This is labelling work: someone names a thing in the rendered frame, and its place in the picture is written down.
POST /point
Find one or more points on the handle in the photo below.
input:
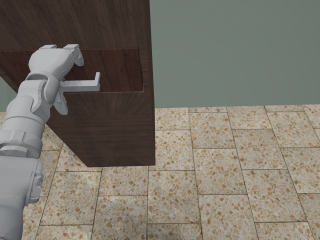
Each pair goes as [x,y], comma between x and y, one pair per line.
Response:
[82,85]

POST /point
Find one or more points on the robot left hand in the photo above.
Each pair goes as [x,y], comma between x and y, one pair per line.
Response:
[57,62]

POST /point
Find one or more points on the left robot forearm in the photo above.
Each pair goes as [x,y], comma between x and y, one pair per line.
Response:
[23,126]

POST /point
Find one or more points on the drawer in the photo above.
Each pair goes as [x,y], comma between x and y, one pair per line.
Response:
[120,67]

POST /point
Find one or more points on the cabinet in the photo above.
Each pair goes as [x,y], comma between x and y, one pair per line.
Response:
[103,129]

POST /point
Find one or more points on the robot left upper arm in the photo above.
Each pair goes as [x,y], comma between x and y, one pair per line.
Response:
[21,180]

